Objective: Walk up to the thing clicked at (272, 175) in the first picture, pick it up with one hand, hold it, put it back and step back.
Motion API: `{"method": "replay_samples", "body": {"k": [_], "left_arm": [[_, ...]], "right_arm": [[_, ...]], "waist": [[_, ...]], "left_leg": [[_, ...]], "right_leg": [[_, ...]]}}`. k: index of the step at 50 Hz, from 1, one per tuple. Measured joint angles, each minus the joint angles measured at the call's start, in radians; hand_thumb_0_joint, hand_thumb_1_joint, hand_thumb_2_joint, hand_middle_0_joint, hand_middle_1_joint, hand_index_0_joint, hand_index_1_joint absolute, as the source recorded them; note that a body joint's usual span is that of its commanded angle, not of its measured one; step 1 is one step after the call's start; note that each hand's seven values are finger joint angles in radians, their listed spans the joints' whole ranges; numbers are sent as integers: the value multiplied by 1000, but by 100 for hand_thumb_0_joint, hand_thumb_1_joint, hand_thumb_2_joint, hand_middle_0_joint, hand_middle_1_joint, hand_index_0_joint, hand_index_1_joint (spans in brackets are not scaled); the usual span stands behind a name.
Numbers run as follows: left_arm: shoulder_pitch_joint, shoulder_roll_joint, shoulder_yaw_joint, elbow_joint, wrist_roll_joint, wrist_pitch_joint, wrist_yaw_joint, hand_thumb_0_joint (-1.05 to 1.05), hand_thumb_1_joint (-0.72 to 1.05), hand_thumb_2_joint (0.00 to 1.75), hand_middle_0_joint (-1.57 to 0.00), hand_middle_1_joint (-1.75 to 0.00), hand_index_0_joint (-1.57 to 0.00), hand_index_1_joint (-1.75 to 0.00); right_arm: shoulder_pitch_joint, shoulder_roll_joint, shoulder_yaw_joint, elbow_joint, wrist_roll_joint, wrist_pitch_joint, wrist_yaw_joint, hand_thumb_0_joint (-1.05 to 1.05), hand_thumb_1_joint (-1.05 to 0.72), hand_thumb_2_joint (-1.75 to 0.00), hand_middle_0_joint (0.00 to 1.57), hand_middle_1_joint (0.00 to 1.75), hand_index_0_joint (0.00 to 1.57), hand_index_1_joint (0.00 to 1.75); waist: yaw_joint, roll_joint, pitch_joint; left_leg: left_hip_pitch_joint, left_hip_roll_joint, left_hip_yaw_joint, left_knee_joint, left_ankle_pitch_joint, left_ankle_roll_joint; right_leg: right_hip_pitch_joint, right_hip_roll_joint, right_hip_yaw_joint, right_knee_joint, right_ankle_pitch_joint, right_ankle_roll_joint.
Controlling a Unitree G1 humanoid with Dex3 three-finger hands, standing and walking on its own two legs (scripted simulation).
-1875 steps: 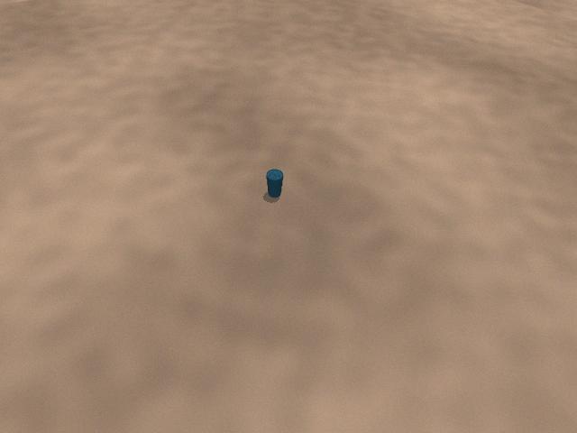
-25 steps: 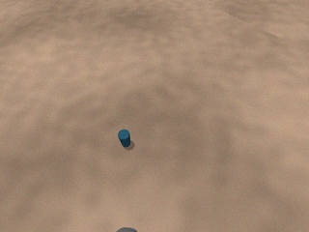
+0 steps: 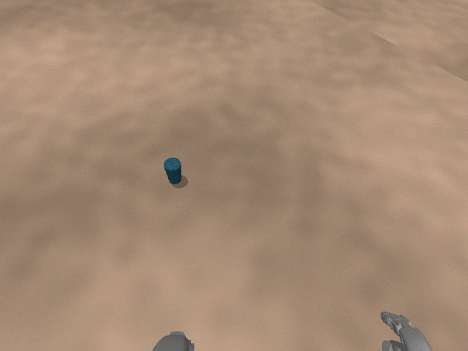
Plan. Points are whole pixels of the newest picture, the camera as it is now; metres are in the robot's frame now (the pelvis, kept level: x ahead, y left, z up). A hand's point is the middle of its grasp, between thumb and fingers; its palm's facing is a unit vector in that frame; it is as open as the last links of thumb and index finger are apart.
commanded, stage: step back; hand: left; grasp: from above
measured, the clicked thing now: (173, 171) +0.98 +0.29 -0.69
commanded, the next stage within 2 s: stand in 1.10 s
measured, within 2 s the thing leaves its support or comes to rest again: neither
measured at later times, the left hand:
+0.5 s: hand out of the picture +0.03 +0.28 -0.12, palm faces +0.05 -0.92 -0.38, open 7.4 cm
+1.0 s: hand out of the picture +0.08 +0.27 -0.14, palm faces +0.13 -0.93 -0.36, open 7.4 cm
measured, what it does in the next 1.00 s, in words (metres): steps on the spot: left foot, then right foot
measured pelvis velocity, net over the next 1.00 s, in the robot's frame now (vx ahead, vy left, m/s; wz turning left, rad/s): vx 0.02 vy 0.00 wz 0.10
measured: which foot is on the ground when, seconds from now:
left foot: down 0.00-0.02, up 0.04-0.26, down 0.28-0.60, up 0.62-0.86, down 0.88-1.00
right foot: down 0.00-0.32, up 0.34-0.56, down 0.58-1.00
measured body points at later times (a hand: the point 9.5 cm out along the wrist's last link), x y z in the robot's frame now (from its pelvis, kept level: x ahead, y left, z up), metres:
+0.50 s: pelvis -0.03 -0.01 +0.02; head -0.01 +0.00 +0.47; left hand +0.03 +0.33 -0.10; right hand +0.03 -0.31 -0.10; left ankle -0.04 +0.12 -0.72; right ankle +0.00 -0.13 -0.69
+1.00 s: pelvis +0.02 +0.00 +0.01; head +0.04 +0.01 +0.46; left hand +0.08 +0.32 -0.11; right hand +0.12 -0.29 -0.12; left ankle +0.03 +0.13 -0.72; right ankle +0.04 -0.13 -0.72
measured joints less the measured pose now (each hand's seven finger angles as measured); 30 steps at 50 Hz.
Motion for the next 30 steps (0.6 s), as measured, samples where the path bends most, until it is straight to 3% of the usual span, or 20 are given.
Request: {"method": "replay_samples", "body": {"k": [1, 3, 5, 7, 13, 15, 16, 19, 21, 27, 30], "left_arm": [[11, -12, -2, 12, 6, -4, -4, 0, 90, 90, -20, -30, -20, -30], [48, -15, -7, 21, 15, -6, -10, 0, 90, 90, -20, -30, -20, -30], [74, -17, -8, 34, 17, -5, -8, 0, 90, 90, -20, -30, -20, -30], [80, -23, -6, 42, 16, -11, -4, 0, 90, 90, -21, -30, -20, -30], [57, -1, 0, 14, 18, -38, -11, 0, 90, 90, -21, -30, -20, -30], [38, 19, 1, 8, 13, -32, -11, 0, 90, 90, -21, -30, -20, -30], [37, 29, 3, 7, 9, -29, -9, 0, 90, 90, -21, -30, -20, -30], [36, 29, 0, 31, 0, -18, -8, 0, 90, 90, -20, -30, -20, -30], [31, 33, -1, 38, -4, -19, -13, 0, 90, 90, -20, -30, -20, -30], [9, 40, 7, 37, -8, -44, -24, 0, 90, 90, -20, -30, -20, -30], [-6, 23, 7, 46, -6, -64, -12, 0, 90, 90, -20, -30, -20, -30]], "right_arm": [[7, -6, -5, 7, 3, 6, -2, 0, -90, -90, 21, 30, 20, 30], [43, 4, -7, 33, 6, 16, -6, 0, -91, -90, 21, 30, 20, 30], [74, 4, -7, 62, 13, 18, 1, 0, -91, -90, 21, 30, 20, 30], [108, -3, -7, 82, 17, 10, 2, 0, -91, -90, 21, 30, 20, 30], [183, 8, -3, 148, 6, -7, 16, 1, -91, -90, 20, 30, 20, 30], [185, 32, -5, 170, 3, -19, 19, 1, -91, -90, 20, 30, 20, 30], [183, 48, -6, 175, -1, -27, 20, 1, -91, -90, 20, 30, 20, 30], [199, 64, -5, 162, -4, -51, 30, 1, -91, -90, 21, 30, 20, 30], [206, 68, -4, 154, -5, -58, 32, 1, -90, -90, 21, 30, 20, 30], [207, 52, -6, 135, -3, -61, 34, 0, -90, -90, 21, 30, 20, 30], [197, 28, -6, 134, 10, -39, 26, 0, -90, -90, 21, 30, 20, 30]], "waist": [[-8, 25, -7], [18, 6, -53], [34, -11, -84], [22, 0, -100], [11, 11, -112], [12, -28, -92], [19, -59, -82], [-2, -60, -99], [-14, -56, -103], [-33, -53, -92], [-33, -17, -85]], "left_leg": [[-12, -6, -34, 28, -63, 7], [-27, -68, -72, 102, -202, -1], [-22, -114, -90, 184, -217, -2], [-6, -135, -109, 220, -198, -3], [139, -110, -48, 11, -247, -16], [194, -132, -22, -109, -111, -6], [215, -150, -2, -138, -75, -1], [222, -141, -4, -150, -78, 21], [236, -127, -11, -170, -74, 28], [250, -98, -17, -169, -85, -4], [223, -65, -31, -69, -149, -22]], "right_leg": [[1, 11, -16, 1, 9, -2], [-27, -10, 5, 25, 8, -17], [-35, -34, 25, 13, 22, -20], [-31, -47, 8, -16, 46, -9], [-58, -66, -47, -18, 56, -2], [-67, -97, -43, 14, 42, 5], [-73, -114, -22, 37, 34, -5], [-129, -84, -16, 173, -68, -24], [-158, -70, -21, 230, -85, -31], [-155, -80, -42, 74, -10, -23], [-102, -52, -69, -57, 171, -15]]}}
